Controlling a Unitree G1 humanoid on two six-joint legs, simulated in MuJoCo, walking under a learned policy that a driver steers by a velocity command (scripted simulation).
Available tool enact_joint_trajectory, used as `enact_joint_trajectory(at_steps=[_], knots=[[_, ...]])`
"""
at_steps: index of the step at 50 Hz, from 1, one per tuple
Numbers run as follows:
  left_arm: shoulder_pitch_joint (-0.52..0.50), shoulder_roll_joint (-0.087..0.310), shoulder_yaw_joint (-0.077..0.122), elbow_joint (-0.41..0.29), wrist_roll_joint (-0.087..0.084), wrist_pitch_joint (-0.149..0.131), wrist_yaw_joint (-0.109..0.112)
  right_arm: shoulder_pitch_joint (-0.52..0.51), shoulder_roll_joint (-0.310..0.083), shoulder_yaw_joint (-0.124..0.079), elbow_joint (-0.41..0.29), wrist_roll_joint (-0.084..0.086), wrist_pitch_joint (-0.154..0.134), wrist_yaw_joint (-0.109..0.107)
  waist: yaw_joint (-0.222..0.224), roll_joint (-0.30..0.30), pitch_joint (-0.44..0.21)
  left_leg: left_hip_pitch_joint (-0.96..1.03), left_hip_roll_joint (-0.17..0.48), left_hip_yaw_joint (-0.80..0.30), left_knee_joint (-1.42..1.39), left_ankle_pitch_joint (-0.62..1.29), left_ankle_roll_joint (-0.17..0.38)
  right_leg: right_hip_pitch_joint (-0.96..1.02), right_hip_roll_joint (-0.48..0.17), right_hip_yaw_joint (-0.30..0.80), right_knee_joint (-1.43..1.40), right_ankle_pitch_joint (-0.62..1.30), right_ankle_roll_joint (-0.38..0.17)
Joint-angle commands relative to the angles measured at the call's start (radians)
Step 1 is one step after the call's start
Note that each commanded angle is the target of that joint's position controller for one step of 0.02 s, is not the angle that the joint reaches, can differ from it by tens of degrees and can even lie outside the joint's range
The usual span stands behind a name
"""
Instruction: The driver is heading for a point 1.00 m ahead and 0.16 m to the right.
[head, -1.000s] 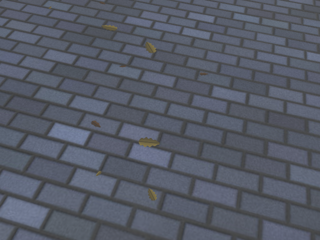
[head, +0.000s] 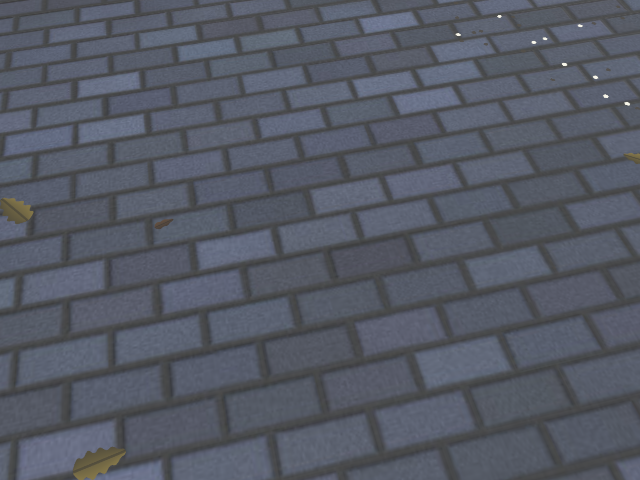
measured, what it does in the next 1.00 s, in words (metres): walks ahead, turning right: left foot, then right foot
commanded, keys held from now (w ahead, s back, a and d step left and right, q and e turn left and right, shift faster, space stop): w+e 0.62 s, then w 0.20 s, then w+q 0.18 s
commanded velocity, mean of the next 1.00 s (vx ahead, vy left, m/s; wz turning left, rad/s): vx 0.50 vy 0.00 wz -0.45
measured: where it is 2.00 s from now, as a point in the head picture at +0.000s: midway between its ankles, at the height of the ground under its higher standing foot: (444, 254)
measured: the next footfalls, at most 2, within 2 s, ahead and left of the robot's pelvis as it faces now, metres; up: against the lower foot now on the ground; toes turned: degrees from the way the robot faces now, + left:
left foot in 0.32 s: +0.38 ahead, +0.12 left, +0.00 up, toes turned -15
right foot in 0.82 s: +0.54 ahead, -0.24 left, +0.00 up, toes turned -29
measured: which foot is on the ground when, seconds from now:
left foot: up 0.00-0.30, down 0.32-0.84, up 0.86-1.00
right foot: down 0.00-0.34, up 0.36-0.80, down 0.82-1.00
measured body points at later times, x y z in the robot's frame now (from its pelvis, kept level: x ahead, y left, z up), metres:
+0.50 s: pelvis +0.29 +0.03 +0.00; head +0.31 +0.03 +0.45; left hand +0.48 +0.27 -0.10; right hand +0.34 -0.27 -0.09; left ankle +0.34 +0.13 -0.73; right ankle +0.22 -0.09 -0.64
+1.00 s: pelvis +0.52 -0.14 +0.00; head +0.54 -0.16 +0.45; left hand +0.75 +0.04 -0.09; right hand +0.47 -0.43 -0.12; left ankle +0.56 +0.03 -0.64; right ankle +0.50 -0.22 -0.73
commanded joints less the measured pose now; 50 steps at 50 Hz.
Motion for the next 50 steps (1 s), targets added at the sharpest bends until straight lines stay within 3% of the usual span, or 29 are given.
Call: enact_joint_trajectory(at_steps=[1,3,6,10,13,15,16,17,18,19,20,22,23,26,32,34,37,39,40,41,42,43,44,45,46,47,48,49,50], knots=[[-0.045,0.134,0.035,-0.067,-0.006,-0.032,0.015,0.057,-0.097,-0.029,-0.05,-0.019,0.012,-0.007,-0.043,-0.046,-0.097,-0.074,0.032,-0.012,-0.093,0.078,-0.025,0.064,-0.266,0.322,-0.242,0.189,-0.204],[-0.01,0.151,0.039,-0.045,-0.008,-0.03,0.028,-0.03,-0.073,-0.018,-0.074,-0.024,0.013,-0.008,-0.017,-0.043,-0.071,-0.098,0.015,-0.004,-0.223,0.204,-0.043,0.044,-0.237,0.284,-0.241,0.213,-0.185],[0.038,0.158,0.04,-0.019,-0.019,-0.02,0.037,-0.156,-0.047,-0.006,-0.098,-0.016,0.004,0.003,0.036,-0.071,-0.066,-0.043,-0.037,0.003,-0.469,0.394,-0.042,0.044,-0.193,0.253,-0.212,0.153,-0.132],[0.109,0.163,0.041,0.013,-0.029,-0.007,0.043,-0.271,-0.061,-0.007,-0.128,0.005,-0.013,0.028,0.079,-0.095,-0.057,0.003,-0.087,-0.008,-0.635,0.415,-0.029,0.122,-0.217,0.335,-0.152,0.09,-0.12],[0.119,0.158,0.041,0.02,-0.025,0.008,0.049,-0.261,-0.092,-0.023,-0.129,0.01,-0.024,0.04,0.061,-0.129,-0.07,0.054,-0.11,-0.023,-0.705,0.294,0.0,0.218,-0.243,0.423,-0.064,0.111,-0.104],[0.087,0.141,0.036,0.01,-0.022,0.013,0.048,-0.132,-0.12,-0.045,-0.101,0.01,-0.032,0.032,-0.016,-0.152,-0.12,0.251,-0.114,0.004,-0.77,0.27,0.049,0.205,-0.209,0.422,0.043,0.23,-0.069],[0.066,0.095,0.019,-0.008,-0.014,0.008,0.043,0.005,-0.16,-0.061,-0.088,-0.006,-0.037,0.024,-0.086,-0.119,-0.238,0.5,-0.007,-0.076,-0.737,0.279,0.111,0.117,-0.163,0.37,0.244,0.22,-0.032],[0.158,0.034,0.0,-0.028,-0.017,0.001,0.044,0.149,-0.244,-0.081,-0.073,-0.027,-0.031,0.014,-0.092,0.079,-0.406,0.89,0.231,-0.403,-0.729,0.211,0.249,-0.18,-0.034,0.227,0.586,-0.081,0.047],[0.217,0.071,-0.006,-0.037,-0.033,-0.006,0.045,0.195,-0.213,-0.08,-0.038,-0.001,-0.017,0.024,-0.077,0.295,-0.458,0.982,0.359,-0.734,-0.82,-0.028,0.33,-0.406,-0.035,0.18,0.79,-0.444,0.076],[0.153,0.161,0.018,-0.025,-0.041,-0.001,0.045,0.146,-0.123,-0.057,-0.059,0.01,-0.007,0.019,-0.098,0.154,-0.31,0.865,0.32,-0.642,-0.856,-0.166,0.285,-0.481,-0.102,0.19,0.871,-0.365,0.089],[0.063,0.179,0.025,-0.044,-0.03,0.006,0.045,0.096,-0.089,-0.046,-0.066,0.006,0.005,0.013,-0.1,0.078,-0.195,0.732,0.27,-0.486,-0.873,-0.114,0.238,-0.483,-0.136,0.144,0.877,-0.278,0.097],[-0.012,0.141,0.028,-0.069,-0.011,0.013,0.04,0.034,-0.052,-0.029,-0.053,-0.006,0.012,0.012,-0.06,0.034,-0.059,0.518,0.173,-0.283,-0.94,0.071,0.195,-0.433,-0.189,0.122,0.794,-0.186,0.096],[0.015,0.116,0.025,-0.073,-0.021,0.018,0.034,0.019,-0.059,-0.029,-0.046,-0.01,0.009,0.011,-0.031,0.088,-0.049,0.458,0.166,-0.234,-0.965,0.111,0.197,-0.39,-0.207,0.112,0.775,-0.164,0.099],[0.0,0.07,0.013,-0.079,-0.02,0.03,0.03,0.018,-0.075,-0.039,-0.011,0.0,-0.003,0.014,-0.019,0.076,-0.033,0.409,0.159,-0.108,-1.019,0.234,0.218,-0.392,-0.228,0.088,0.7,-0.126,0.116],[-0.152,0.04,-0.005,-0.107,-0.014,0.013,0.003,0.048,-0.135,-0.053,0.044,0.007,0.007,0.009,-0.066,0.032,-0.021,0.459,0.136,0.098,-1.026,0.376,0.189,-0.351,-0.223,0.034,0.36,0.158,0.11],[-0.215,0.026,-0.013,-0.126,-0.016,0.006,-0.008,0.092,-0.152,-0.056,0.07,0.017,0.013,0.012,-0.087,0.025,-0.004,0.48,0.146,0.12,-1.032,0.364,0.184,-0.309,-0.206,0.007,0.26,0.169,0.092],[-0.264,0.046,-0.008,-0.154,-0.017,0.003,-0.018,0.132,-0.182,-0.064,0.103,0.038,0.027,0.019,-0.082,0.034,0.02,0.57,0.19,0.125,-1.006,0.436,0.178,-0.292,-0.182,-0.015,0.165,0.071,0.053],[-0.213,0.082,0.01,-0.152,-0.007,0.003,-0.018,0.131,-0.209,-0.069,0.117,0.046,0.039,0.016,-0.029,0.063,-0.027,0.616,0.195,0.151,-0.888,0.739,0.159,-0.171,-0.13,-0.059,0.115,-0.017,0.014],[-0.092,0.116,0.031,-0.12,-0.004,0.004,-0.015,0.123,-0.21,-0.065,0.121,0.047,0.046,0.012,0.048,0.06,-0.102,0.591,0.17,0.194,-0.735,0.882,0.134,0.015,-0.091,-0.09,0.059,0.024,-0.015],[0.065,0.172,0.06,-0.075,-0.005,0.009,-0.003,0.137,-0.181,-0.05,0.119,0.037,0.046,0.006,0.119,0.046,-0.193,0.46,0.128,0.23,-0.529,0.846,0.099,0.279,-0.083,-0.068,0.064,0.074,-0.04],[0.202,0.27,0.081,-0.055,0.006,0.015,0.018,0.173,-0.088,-0.015,0.082,0.003,0.037,0.009,0.135,-0.139,-0.338,0.113,0.042,0.238,-0.152,0.36,0.044,0.652,-0.34,0.298,0.08,0.089,-0.138],[0.191,0.282,0.07,-0.066,0.0,0.008,0.016,0.234,-0.048,0.007,0.087,0.017,0.016,0.019,0.091,-0.274,-0.513,-0.093,-0.107,0.063,0.126,-0.266,0.015,0.772,-0.543,0.746,-0.088,-0.022,-0.287],[0.163,0.195,0.047,-0.064,0.004,0.0,0.009,0.144,-0.157,-0.025,0.08,0.054,0.005,0.027,0.128,-0.144,-0.419,-0.184,-0.055,-0.041,0.187,-0.234,0.025,0.687,-0.513,0.636,-0.116,-0.057,-0.236],[0.123,0.164,0.036,-0.051,0.004,-0.008,0.01,0.068,-0.15,-0.023,0.053,0.069,0.001,0.029,0.11,-0.136,-0.266,-0.218,-0.016,-0.022,0.153,-0.164,0.038,0.543,-0.47,0.455,-0.123,-0.01,-0.19],[0.063,0.134,0.026,-0.039,0.003,-0.016,0.009,0.045,-0.129,-0.02,0.055,0.051,0.004,0.022,0.064,-0.074,-0.184,-0.186,0.029,-0.013,0.074,-0.083,0.039,0.401,-0.422,0.349,-0.149,0.044,-0.152],[0.012,0.087,0.013,-0.037,0.007,-0.025,0.005,0.041,-0.125,-0.026,0.065,0.031,0.017,0.017,0.032,-0.073,-0.127,-0.142,0.053,-0.016,0.018,-0.018,0.042,0.308,-0.371,0.262,-0.187,0.097,-0.116],[-0.012,0.092,0.015,-0.037,0.015,-0.035,0.006,0.098,-0.11,-0.025,0.075,0.035,0.032,0.02,-0.004,-0.133,-0.128,-0.075,0.062,-0.03,0.013,0.032,0.032,0.238,-0.38,0.226,-0.226,0.126,-0.128],[-0.021,0.076,0.015,-0.029,0.013,-0.049,0.004,0.126,-0.097,-0.023,0.093,0.034,0.044,0.021,-0.014,-0.12,-0.115,-0.044,0.062,-0.034,0.003,0.051,0.024,0.201,-0.367,0.18,-0.25,0.203,-0.127],[-0.03,0.086,0.018,-0.017,0.015,-0.058,0.006,0.14,-0.08,-0.023,0.094,0.035,0.055,0.021,-0.034,-0.12,-0.108,-0.048,0.055,-0.037,-0.012,0.08,0.012,0.182,-0.373,0.14,-0.277,0.209,-0.134]])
